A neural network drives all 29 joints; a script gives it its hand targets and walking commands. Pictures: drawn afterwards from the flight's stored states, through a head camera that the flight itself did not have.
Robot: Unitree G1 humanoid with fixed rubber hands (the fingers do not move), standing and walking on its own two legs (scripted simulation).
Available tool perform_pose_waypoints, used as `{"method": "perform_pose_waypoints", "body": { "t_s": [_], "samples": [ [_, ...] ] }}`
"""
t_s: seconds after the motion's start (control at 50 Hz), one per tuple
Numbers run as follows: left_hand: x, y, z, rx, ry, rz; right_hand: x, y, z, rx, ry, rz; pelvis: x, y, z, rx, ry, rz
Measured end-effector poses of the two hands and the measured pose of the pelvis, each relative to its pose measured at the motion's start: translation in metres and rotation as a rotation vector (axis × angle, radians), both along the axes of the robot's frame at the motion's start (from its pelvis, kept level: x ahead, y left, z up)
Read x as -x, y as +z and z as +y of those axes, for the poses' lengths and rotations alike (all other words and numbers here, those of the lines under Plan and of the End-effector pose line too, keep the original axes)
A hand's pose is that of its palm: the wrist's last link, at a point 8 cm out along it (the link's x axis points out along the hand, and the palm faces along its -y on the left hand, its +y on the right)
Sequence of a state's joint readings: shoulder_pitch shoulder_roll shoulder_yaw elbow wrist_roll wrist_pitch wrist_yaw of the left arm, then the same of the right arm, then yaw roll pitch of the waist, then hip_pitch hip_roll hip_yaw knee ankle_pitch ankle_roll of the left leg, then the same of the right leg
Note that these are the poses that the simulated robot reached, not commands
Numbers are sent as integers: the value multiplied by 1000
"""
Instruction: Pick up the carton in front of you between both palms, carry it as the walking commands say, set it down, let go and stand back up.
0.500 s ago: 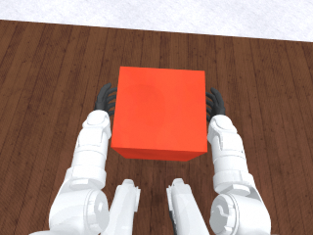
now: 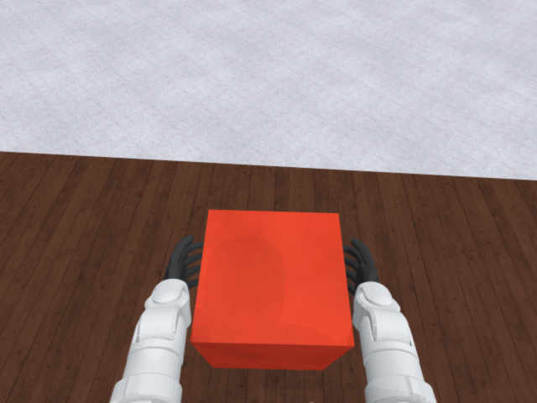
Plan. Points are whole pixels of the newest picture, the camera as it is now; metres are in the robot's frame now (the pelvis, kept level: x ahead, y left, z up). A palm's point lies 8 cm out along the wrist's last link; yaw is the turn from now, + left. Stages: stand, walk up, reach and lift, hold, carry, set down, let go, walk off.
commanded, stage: reach and lift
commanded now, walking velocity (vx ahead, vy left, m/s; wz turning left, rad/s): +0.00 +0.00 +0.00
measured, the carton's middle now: (270, 296) +0.31 -0.01 -0.09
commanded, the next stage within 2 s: hold in 1.28 s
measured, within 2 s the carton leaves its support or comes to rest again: neither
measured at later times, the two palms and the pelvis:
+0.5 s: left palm (160, 281) +0.28 +0.14 +0.05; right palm (384, 279) +0.28 -0.16 +0.05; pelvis -0.01 -0.01 +0.04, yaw +1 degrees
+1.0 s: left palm (156, 273) +0.29 +0.15 +0.07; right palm (382, 271) +0.29 -0.15 +0.06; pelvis +0.00 -0.01 +0.04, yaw +0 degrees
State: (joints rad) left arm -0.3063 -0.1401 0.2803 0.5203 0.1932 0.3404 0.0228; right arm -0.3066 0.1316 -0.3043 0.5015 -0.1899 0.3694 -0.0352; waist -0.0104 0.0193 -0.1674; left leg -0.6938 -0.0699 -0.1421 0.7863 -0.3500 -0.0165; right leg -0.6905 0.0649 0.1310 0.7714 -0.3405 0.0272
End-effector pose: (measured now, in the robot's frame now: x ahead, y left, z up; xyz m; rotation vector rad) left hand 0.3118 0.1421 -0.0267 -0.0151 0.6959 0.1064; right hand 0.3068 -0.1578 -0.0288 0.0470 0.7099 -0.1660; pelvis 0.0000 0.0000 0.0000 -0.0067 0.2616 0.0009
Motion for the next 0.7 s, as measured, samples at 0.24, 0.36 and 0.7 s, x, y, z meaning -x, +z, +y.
{"method": "perform_pose_waypoints", "body": {
  "t_s": [0.24,0.36,0.7],
  "samples": [
    [14,66,3,-5,9,-41,7,71,3,26,29,-41,-6,31,-2,-1,8,-216],
    [24,77,3,-25,-3,-1,17,80,3,42,52,-2,-2,37,-4,-3,10,-287],
    [24,89,4,-36,3,-22,14,90,3,28,54,-26,11,36,-11,-4,11,-327]
  ]
}}
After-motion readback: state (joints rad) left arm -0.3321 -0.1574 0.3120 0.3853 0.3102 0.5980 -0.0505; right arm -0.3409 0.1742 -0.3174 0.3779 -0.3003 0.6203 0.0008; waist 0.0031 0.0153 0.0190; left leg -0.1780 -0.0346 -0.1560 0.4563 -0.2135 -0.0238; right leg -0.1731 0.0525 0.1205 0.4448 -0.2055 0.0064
